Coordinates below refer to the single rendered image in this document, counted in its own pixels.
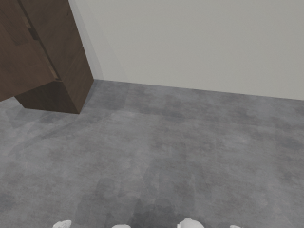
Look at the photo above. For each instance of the cupboard door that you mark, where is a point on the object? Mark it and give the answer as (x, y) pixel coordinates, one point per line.
(22, 65)

